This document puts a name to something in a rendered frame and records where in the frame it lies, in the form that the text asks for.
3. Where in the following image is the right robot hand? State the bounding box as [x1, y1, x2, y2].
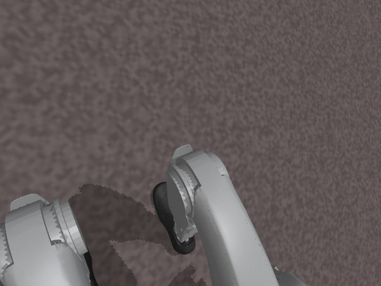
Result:
[271, 265, 308, 286]

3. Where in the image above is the right robot foot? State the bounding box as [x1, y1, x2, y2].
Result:
[152, 182, 195, 254]

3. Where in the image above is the left robot foot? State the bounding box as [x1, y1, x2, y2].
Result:
[83, 247, 98, 286]

